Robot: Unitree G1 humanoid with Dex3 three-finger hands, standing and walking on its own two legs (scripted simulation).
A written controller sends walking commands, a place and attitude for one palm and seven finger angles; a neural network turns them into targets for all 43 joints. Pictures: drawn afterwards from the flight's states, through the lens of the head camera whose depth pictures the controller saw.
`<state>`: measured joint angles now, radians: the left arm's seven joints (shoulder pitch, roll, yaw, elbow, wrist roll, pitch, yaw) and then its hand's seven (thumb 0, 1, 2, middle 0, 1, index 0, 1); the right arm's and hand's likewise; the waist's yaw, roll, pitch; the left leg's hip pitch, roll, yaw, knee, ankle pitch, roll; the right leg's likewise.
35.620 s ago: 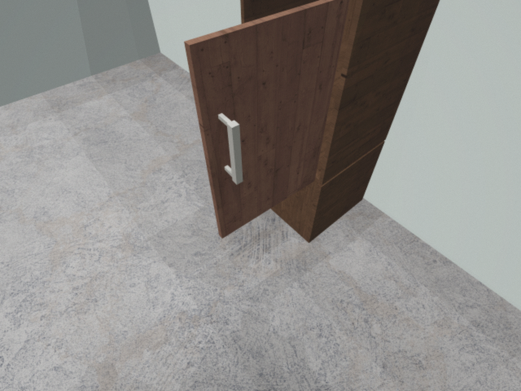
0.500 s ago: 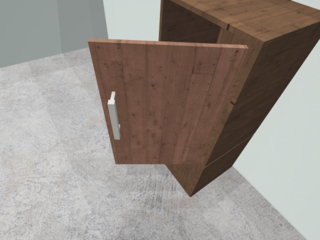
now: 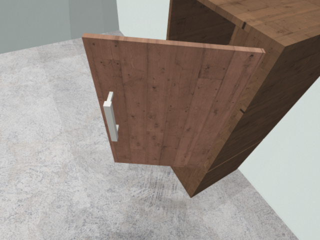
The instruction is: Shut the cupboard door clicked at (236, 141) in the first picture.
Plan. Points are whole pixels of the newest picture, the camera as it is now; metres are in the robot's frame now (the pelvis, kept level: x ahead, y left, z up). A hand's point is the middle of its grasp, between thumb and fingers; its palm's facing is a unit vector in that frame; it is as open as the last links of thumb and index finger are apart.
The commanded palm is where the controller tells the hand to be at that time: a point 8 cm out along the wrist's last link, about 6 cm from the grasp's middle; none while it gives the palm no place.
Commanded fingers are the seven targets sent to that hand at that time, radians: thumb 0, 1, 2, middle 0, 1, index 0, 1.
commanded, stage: come to a stop and stand still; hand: left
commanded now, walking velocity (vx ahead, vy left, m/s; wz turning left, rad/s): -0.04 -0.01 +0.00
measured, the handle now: (112, 118) +0.43 +0.18 +0.01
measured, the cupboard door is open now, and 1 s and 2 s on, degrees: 57 57 57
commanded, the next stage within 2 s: look again from close up in 1.06 s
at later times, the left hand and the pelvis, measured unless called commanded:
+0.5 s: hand out of the picture +0.00 +0.23 -0.17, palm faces +0.01 -0.97 -0.24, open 7.4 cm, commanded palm none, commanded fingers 0.00 0.90 0.90 -0.20 -0.30 -0.20 -0.30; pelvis -0.06 +0.03 -0.01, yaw +0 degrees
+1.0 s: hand out of the picture -0.13 +0.24 -0.18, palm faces +0.03 -0.98 -0.19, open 7.4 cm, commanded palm none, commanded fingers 0.00 0.90 0.90 -0.20 -0.30 -0.20 -0.30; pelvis -0.08 +0.06 +0.00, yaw +0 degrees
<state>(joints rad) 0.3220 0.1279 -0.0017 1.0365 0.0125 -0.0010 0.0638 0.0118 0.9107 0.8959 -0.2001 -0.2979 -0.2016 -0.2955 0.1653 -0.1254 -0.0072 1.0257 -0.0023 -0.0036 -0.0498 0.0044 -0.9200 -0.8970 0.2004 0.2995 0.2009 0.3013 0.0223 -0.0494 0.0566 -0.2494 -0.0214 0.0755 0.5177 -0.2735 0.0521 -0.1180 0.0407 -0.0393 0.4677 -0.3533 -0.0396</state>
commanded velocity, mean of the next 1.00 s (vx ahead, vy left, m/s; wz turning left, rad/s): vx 0.00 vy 0.00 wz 0.00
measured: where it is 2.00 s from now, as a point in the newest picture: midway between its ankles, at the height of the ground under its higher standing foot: outside the picture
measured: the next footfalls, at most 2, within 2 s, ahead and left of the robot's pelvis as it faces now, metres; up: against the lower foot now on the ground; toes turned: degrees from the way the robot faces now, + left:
none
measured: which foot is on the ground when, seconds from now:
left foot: down 0.00-1.00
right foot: down 0.00-1.00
